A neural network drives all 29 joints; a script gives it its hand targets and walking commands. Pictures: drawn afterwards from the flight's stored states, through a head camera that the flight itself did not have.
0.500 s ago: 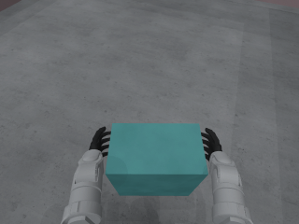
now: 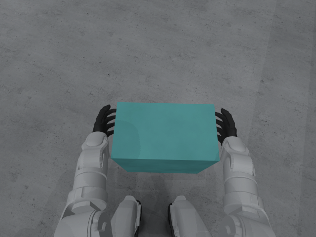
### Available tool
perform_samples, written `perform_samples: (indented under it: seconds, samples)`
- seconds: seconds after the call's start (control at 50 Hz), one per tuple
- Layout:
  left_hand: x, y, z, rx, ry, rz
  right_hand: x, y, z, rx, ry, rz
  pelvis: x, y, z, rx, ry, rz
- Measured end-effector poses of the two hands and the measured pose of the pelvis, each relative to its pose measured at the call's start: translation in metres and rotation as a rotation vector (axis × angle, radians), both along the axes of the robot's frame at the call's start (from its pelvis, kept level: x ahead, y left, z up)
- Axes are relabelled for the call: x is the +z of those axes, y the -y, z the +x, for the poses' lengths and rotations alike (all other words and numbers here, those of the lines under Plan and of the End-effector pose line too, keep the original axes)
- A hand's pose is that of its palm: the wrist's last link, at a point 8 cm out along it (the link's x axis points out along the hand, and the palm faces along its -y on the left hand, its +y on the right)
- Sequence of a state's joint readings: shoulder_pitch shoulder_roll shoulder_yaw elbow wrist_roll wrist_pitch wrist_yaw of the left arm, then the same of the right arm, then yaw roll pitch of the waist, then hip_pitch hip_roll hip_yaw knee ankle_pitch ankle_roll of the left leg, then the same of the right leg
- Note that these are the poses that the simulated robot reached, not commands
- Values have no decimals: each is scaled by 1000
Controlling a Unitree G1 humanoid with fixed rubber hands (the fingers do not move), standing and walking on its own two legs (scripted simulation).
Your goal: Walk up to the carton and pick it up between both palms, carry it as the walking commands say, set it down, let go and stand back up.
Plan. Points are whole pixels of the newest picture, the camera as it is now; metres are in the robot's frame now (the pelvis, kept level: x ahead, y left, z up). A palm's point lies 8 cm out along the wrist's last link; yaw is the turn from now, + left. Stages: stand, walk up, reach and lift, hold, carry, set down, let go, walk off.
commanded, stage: set down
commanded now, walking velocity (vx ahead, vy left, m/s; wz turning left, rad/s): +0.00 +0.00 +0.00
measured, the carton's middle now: (163, 143) +0.36 -0.03 -0.13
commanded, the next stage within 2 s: none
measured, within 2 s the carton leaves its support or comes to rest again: neither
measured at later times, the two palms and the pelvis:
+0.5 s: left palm (110, 135) +0.39 +0.14 -0.14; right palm (218, 139) +0.37 -0.20 -0.13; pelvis +0.00 +0.01 -0.07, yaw -1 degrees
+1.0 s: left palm (118, 137) +0.42 +0.13 -0.23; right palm (211, 141) +0.39 -0.21 -0.23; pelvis -0.03 +0.01 -0.15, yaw -1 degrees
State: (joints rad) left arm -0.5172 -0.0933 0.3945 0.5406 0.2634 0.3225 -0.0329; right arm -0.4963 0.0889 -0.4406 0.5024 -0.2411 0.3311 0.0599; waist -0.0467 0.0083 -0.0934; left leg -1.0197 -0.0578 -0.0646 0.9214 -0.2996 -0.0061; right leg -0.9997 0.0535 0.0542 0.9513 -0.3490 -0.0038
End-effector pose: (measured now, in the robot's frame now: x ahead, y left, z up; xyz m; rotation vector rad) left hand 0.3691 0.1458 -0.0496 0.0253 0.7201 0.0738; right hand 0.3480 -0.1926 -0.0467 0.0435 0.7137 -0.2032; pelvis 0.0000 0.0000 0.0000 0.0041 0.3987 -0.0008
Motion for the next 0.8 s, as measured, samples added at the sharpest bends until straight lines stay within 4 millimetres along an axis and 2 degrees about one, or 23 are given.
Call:
perform_samples:
  seconds: [0.48,0.8]
  samples:
    - [-87,5,24,2,-12,-20,-84,5,21,-18,-10,-3,-67,-11,-3,-6,-230,-11]
    - [-148,11,36,11,1,-29,-142,11,34,-18,3,-10,-120,-12,-21,-5,-303,-15]
